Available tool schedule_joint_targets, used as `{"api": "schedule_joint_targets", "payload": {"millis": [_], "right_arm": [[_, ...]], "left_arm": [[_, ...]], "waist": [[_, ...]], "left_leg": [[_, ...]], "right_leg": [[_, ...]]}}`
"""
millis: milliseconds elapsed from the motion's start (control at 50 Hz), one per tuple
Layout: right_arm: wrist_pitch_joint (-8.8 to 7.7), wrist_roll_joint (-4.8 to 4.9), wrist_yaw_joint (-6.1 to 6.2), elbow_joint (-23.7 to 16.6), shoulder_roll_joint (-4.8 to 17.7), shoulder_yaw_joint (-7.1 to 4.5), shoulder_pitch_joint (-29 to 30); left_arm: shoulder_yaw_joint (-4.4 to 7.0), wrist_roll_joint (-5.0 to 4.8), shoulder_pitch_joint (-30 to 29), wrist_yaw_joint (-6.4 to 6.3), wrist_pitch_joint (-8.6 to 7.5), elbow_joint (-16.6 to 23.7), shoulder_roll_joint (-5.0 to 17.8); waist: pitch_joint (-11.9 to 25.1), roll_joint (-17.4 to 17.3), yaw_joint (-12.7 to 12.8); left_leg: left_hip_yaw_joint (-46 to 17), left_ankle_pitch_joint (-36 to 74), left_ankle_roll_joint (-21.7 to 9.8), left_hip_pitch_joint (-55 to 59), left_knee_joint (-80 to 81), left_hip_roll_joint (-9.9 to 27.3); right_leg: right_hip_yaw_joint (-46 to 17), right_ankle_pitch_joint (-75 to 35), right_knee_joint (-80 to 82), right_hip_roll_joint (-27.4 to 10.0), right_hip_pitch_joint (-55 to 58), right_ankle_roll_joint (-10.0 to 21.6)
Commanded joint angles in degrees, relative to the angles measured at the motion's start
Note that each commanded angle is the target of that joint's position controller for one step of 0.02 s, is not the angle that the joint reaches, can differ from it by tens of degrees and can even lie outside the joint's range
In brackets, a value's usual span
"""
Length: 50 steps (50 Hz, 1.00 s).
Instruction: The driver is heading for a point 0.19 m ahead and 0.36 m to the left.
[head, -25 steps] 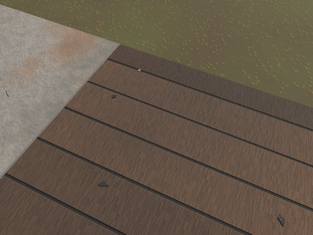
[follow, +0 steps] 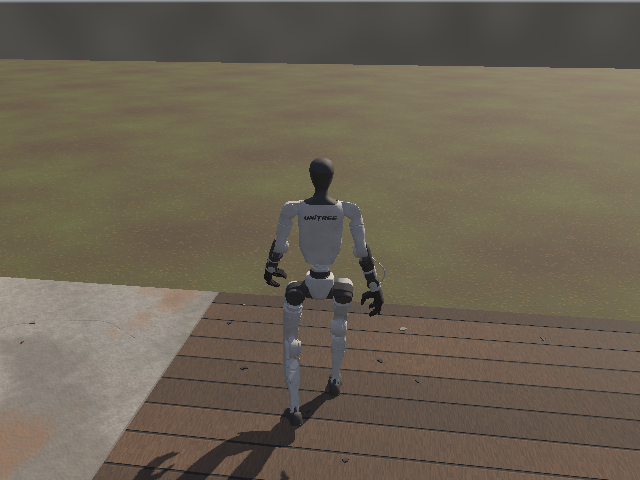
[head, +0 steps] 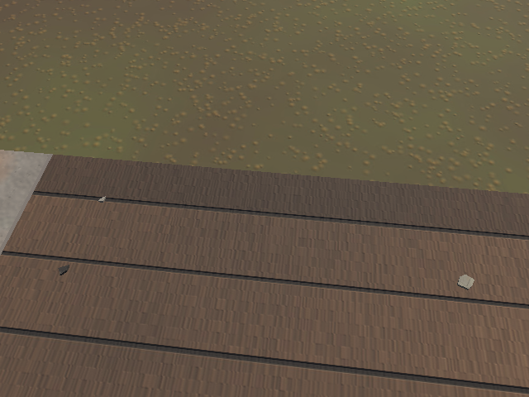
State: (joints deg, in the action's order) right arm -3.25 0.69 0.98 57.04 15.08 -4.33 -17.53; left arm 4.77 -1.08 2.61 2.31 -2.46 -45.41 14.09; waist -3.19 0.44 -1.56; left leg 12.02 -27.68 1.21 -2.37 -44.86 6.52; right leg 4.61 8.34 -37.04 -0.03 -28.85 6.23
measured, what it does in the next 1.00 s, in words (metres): walks ahead, turning left: left foot, then right foot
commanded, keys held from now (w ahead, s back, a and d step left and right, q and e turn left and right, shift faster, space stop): w+q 0.62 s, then q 0.38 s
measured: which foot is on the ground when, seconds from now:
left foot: up 0.00-0.50, down 0.52-0.98, up 1.00-1.00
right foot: down 0.00-0.54, up 0.56-0.96, down 0.98-1.00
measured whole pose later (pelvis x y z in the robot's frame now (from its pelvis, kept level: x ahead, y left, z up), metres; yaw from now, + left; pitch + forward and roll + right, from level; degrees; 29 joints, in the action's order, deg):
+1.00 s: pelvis +0.52 +0.10 +0.01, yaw +31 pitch +3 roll +0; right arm 0.5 0.7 2.2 43.2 17.5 -5.5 -13.7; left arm 3.2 1.8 2.0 -0.5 -5.3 -42.4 14.9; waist -1.3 -0.3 -3.0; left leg -12.3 -28.1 -3.0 -14.2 -41.0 -8.7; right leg -2.7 1.7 -27.2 2.1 -27.3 0.3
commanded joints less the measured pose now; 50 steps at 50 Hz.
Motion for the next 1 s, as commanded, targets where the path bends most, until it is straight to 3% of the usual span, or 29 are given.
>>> {"api": "schedule_joint_targets", "payload": {"millis": [20,40,60,80,100,140,180,280,360,420,460,500,520,540,560,580,600,620,640,660,680,740,800,860,900,940,960,980,1000], "right_arm": [[-3.8,3.28,-1.33,-5.1,7.0,-0.6,2.3],[-4.21,3.96,-1.4,-6.1,7.0,-0.69,5.8],[-3.97,2.75,-0.87,-5.4,6.4,-0.8,6.2],[-3.1,1.83,-0.5,-4.5,6.7,-1.41,5.6],[-1.93,1.75,-0.52,-3.4,6.1,-1.54,3.2],[-0.31,1.67,-0.48,-2.7,4.1,-1.39,1.7],[0.31,1.51,-0.38,-3.4,3.5,-1.38,4.1],[-0.24,0.69,-1.37,-5.6,2.5,-1.0,10.3],[-0.32,0.44,-2.66,-8.7,0.9,0.12,17.0],[-0.32,0.6,-4.0,-11.4,0.9,0.39,19.9],[-0.19,0.76,-4.71,-12.5,2.5,-0.27,18.2],[0.16,1.15,-4.77,-11.5,6.3,-2.14,9.2],[0.24,1.22,-4.1,-9.6,9.6,-3.94,0.1],[0.86,0.91,-2.67,-8.4,14.8,-5.42,-6.2],[0.37,0.74,-2.75,-10.2,17.3,-5.41,-3.1],[-0.01,0.06,-2.94,-10.2,13.3,-4.0,-5.2],[-0.59,0.07,-2.77,-10.4,9.8,-3.25,-3.1],[-1.17,0.46,-2.96,-11.2,7.8,-2.64,1.2],[-1.44,0.26,-2.82,-12.4,6.1,-2.1,5.3],[-1.4,-0.21,-2.46,-13.6,5.6,-1.71,7.1],[-1.34,-0.35,-2.14,-13.9,6.6,-1.86,7.4],[-0.87,-0.35,-0.9,-14.2,10.1,-2.78,6.1],[1.16,0.68,0.21,-14.7,10.2,-2.99,4.7],[2.75,0.78,0.88,-14.8,9.6,-2.84,3.1],[3.29,0.5,1.21,-15.5,8.9,-2.69,3.3],[3.38,0.39,1.49,-16.9,8.3,-2.44,5.6],[3.29,0.34,1.47,-17.8,7.5,-2.09,6.8],[2.89,-0.64,1.37,-19.6,4.6,-1.06,6.8],[2.58,-0.25,1.16,-19.5,2.2,-0.45,-4.3]], "left_arm": [[2.95,0.86,21.4,-0.86,-0.97,-2.4,11.9],[2.39,0.98,17.4,-0.89,-1.58,-2.3,9.8],[1.77,0.97,12.6,-0.76,-2.09,-1.9,7.8],[1.14,1.26,9.5,-0.74,-2.6,-1.7,5.2],[0.85,1.72,8.4,-0.79,-3.04,-1.9,4.0],[1.04,1.89,8.9,-1.09,-4.0,-3.0,4.6],[1.33,2.35,10.4,-1.88,-4.34,-4.0,5.7],[1.16,2.25,11.7,-3.26,-4.21,-4.9,6.3],[1.42,1.56,15.8,-3.89,-3.47,-6.6,7.1],[1.73,0.96,17.1,-4.13,-2.05,-7.2,7.9],[2.12,0.56,15.3,-4.57,-1.25,-6.5,9.7],[2.44,0.35,13.5,-4.98,-0.42,-5.7,11.7],[2.3,0.02,11.8,-4.98,-0.39,-5.2,11.9],[1.37,1.42,12.8,-4.77,-1.18,-3.9,9.2],[-0.71,1.65,16.5,-3.72,-3.34,-1.1,1.9],[-0.04,-0.77,10.4,-2.6,-5.9,0.2,6.5],[0.05,-2.23,7.2,-2.15,-6.92,1.3,7.3],[0.11,-1.33,6.7,-2.48,-7.19,0.8,7.0],[0.87,0.45,6.4,-3.11,-6.68,0.4,8.3],[1.29,1.07,7.6,-3.33,-5.71,0.2,8.8],[1.44,1.43,8.4,-3.57,-4.84,0.6,8.5],[0.76,2.03,6.2,-4.28,-3.16,2.4,5.8],[-0.06,1.83,1.8,-3.99,-2.73,4.0,4.5],[-0.16,1.13,-2.7,-3.14,-2.46,5.9,5.4],[0.27,1.3,-2.9,-2.72,-2.58,6.4,7.1],[0.83,1.66,-0.1,-2.5,-3.34,6.0,8.6],[1.08,2.19,3.0,-2.65,-3.93,5.5,9.4],[1.67,3.49,7.1,-3.23,-4.08,5.4,12.7],[1.58,4.89,8.7,-3.57,-3.15,5.5,14.1]], "waist": [[20.2,4.6,9.2],[13.0,4.5,8.1],[9.3,0.6,5.4],[6.6,2.0,3.5],[6.2,3.6,1.8],[5.0,2.9,0.6],[2.9,2.0,0.9],[0.2,2.5,2.6],[-2.6,1.5,5.2],[-3.1,2.1,5.2],[-0.4,4.2,2.8],[5.4,6.3,-2.9],[10.1,4.7,-8.0],[15.0,-4.9,-8.7],[20.7,-15.4,-2.0],[22.5,-8.5,-5.7],[15.5,-6.0,-5.1],[9.6,0.0,-2.0],[7.1,0.6,0.2],[6.2,0.5,1.9],[5.8,0.2,3.0],[5.3,-1.5,3.2],[8.1,-4.9,1.2],[9.0,-6.6,-0.9],[8.8,-7.2,-0.6],[8.7,-8.2,1.5],[9.9,-7.6,3.4],[15.6,-1.5,4.3],[22.6,13.9,-0.6]], "left_leg": [[-16.5,-4.9,-2.6,-38.9,-37.4,-4.6],[-16.3,-0.1,-3.8,-40.5,-34.8,-2.0],[-16.2,4.7,-3.9,-37.8,-29.8,1.2],[-16.8,7.9,-3.8,-34.8,-26.5,2.6],[-17.5,10.7,-3.8,-31.3,-25.2,3.4],[-17.6,13.6,-3.4,-30.7,-22.7,3.4],[-18.5,18.3,-2.7,-34.7,-18.8,2.9],[-16.9,32.3,-2.3,-38.0,-2.9,0.9],[-12.7,33.2,-3.5,-40.3,5.2,-0.1],[-9.6,27.0,-5.1,-41.7,7.9,-1.6],[-5.9,21.4,-7.1,-35.3,8.2,-4.9],[-3.8,16.7,-9.8,-22.5,8.0,-9.0],[-5.2,20.7,-12.1,-8.4,13.1,-10.7],[-21.6,21.3,-15.6,7.9,14.0,-0.8],[-57.0,14.1,-27.8,23.1,23.6,12.1],[-58.3,12.6,-26.0,24.9,28.4,12.1],[-48.8,14.8,-23.3,19.5,28.0,10.3],[-41.3,20.8,-21.0,9.7,28.2,7.4],[-36.1,30.7,-19.6,2.0,28.3,5.5],[-32.9,39.1,-19.4,-3.3,28.8,4.4],[-31.1,46.1,-19.3,-6.6,28.7,3.8],[-24.3,59.0,-17.4,-12.7,27.4,0.2],[-21.7,55.5,-13.2,-13.8,24.6,-3.6],[-25.6,46.1,-11.0,-11.5,22.0,-3.2],[-30.4,40.9,-10.5,-8.6,19.0,-2.1],[-34.2,37.9,-9.6,-6.5,14.4,-2.2],[-33.7,35.4,-7.8,-7.7,9.6,-4.6],[-29.5,24.4,-5.0,-14.2,-2.9,-8.5],[-23.8,-14.9,-1.3,-28.2,-17.7,-16.9]], "right_leg": [[-42.6,1.4,20.0,-22.6,47.8,14.4],[-31.1,-2.2,19.7,-20.5,39.6,11.5],[-24.0,-5.1,20.7,-17.8,31.3,8.8],[-18.6,-7.3,22.4,-15.6,25.7,7.2],[-15.2,-7.5,24.3,-14.5,22.2,6.0],[-10.8,-10.9,26.8,-13.7,19.9,5.7],[-7.0,-13.0,28.5,-13.4,20.1,5.2],[1.0,-13.1,30.5,-12.1,23.2,2.7],[4.6,-16.4,30.0,-14.1,29.7,2.0],[6.6,-25.7,25.4,-16.3,36.1,1.7],[8.2,-44.2,19.2,-16.6,37.3,0.7],[8.8,-57.7,5.5,-16.1,36.0,-0.8],[9.7,-52.2,-7.2,-13.7,30.1,-2.8],[9.4,-22.3,-26.1,-9.7,14.7,-5.4],[-0.8,24.5,-45.5,4.4,-8.2,-8.6],[-11.5,23.7,-48.0,1.8,-14.6,-6.6],[-11.0,19.4,-45.0,-1.1,-17.8,-5.0],[-10.4,15.3,-38.8,-3.9,-15.7,-4.7],[-9.8,13.4,-33.9,-5.4,-11.3,-5.4],[-9.6,12.8,-32.6,-6.1,-7.2,-6.3],[-9.1,12.7,-30.2,-6.1,-5.1,-7.4],[-6.4,7.1,-18.6,-3.7,-3.1,-9.9],[-5.5,-4.9,-5.1,-0.1,1.4,-10.4],[-6.5,-9.6,3.1,2.0,2.9,-10.4],[-8.5,-7.6,6.7,2.3,3.1,-9.9],[-9.3,-7.1,11.2,1.9,5.6,-8.1],[-9.4,-14.5,15.6,-0.1,11.5,-6.4],[-17.0,-32.3,13.1,-10.1,24.3,-2.2],[-34.8,-52.0,11.0,-25.5,40.2,10.5]]}}
Velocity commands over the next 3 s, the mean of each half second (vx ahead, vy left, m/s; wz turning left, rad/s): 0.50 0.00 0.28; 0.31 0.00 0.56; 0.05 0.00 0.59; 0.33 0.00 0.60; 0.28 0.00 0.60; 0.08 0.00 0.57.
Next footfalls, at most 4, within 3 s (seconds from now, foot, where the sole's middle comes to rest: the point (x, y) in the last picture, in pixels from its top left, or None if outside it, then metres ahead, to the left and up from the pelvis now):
0.52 left None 0.44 0.16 -0.75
0.98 right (240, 293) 0.72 0.09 -0.75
1.38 left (175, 378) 0.50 0.25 -0.75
1.82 right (206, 289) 0.73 0.18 -0.75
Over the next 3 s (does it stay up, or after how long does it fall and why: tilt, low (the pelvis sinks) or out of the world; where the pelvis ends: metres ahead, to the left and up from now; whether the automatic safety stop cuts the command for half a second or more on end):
stays up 0.70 0.53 0.03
